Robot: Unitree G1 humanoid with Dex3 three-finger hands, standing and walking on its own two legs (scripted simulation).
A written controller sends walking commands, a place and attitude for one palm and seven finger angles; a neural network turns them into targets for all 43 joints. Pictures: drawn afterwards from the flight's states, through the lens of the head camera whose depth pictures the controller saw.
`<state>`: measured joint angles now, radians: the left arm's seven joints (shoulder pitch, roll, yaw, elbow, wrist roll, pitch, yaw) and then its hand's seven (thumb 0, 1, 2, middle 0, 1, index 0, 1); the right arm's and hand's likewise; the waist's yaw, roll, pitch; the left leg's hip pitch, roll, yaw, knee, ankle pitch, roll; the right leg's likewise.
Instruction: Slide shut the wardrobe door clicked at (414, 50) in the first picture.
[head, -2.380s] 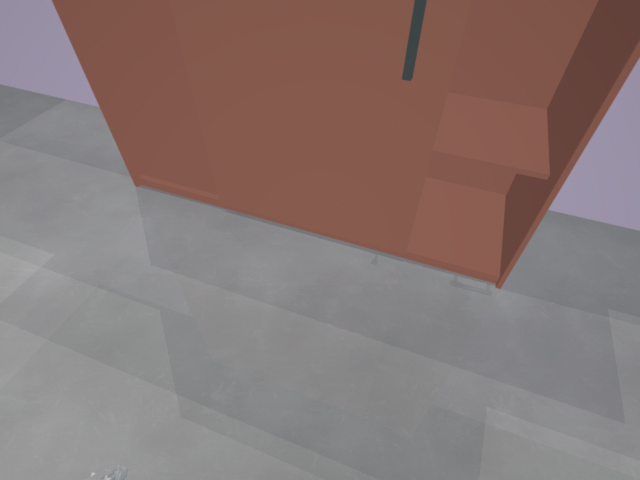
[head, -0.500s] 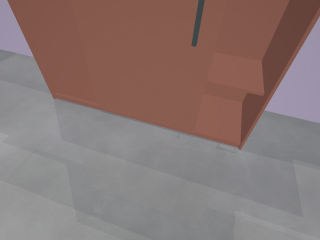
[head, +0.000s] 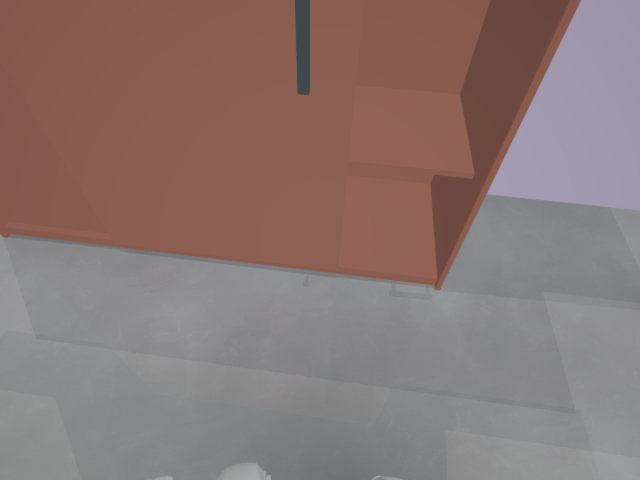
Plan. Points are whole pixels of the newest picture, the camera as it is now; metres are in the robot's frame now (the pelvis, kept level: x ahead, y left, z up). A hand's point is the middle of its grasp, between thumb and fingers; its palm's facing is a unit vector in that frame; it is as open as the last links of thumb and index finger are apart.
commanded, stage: take the last steps up to it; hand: left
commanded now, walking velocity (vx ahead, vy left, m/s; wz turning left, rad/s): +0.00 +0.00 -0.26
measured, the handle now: (304, 5) +0.88 +0.06 +0.19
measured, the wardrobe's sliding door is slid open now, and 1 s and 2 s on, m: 0.37 0.37 0.37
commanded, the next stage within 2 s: come to a stop and stand still in 0.94 s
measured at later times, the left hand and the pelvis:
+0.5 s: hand (182, 454) +0.18 +0.20 -0.15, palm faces -0.05 -0.99 -0.15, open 7.4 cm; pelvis +0.15 +0.03 +0.02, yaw -6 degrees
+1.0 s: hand (244, 381) +0.29 +0.13 -0.17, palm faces -0.01 -0.99 -0.10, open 7.4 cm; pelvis +0.32 -0.02 +0.01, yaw -5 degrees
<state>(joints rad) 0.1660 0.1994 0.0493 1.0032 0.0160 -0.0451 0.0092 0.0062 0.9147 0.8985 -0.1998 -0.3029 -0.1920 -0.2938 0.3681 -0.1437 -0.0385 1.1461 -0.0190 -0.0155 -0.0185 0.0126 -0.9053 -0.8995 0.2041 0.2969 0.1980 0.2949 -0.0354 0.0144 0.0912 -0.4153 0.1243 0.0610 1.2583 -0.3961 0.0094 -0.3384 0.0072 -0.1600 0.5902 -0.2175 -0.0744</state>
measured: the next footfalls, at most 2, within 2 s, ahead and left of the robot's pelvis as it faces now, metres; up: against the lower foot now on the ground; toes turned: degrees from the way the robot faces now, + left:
left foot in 0.22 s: +0.19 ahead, +0.14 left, +0.00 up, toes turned +6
right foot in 0.64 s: +0.28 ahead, -0.14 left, +0.00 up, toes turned -15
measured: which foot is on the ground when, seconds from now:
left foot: up 0.00-0.20, down 0.22-0.64, up 0.66-1.00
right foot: down 0.00-0.22, up 0.24-0.62, down 0.64-1.00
